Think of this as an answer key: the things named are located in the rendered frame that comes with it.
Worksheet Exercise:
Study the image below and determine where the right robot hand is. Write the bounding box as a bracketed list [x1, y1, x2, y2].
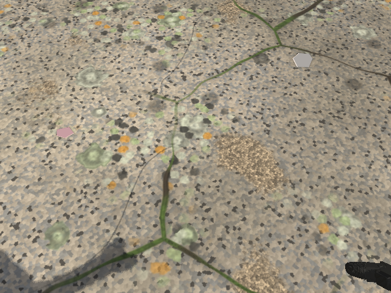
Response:
[345, 261, 391, 291]

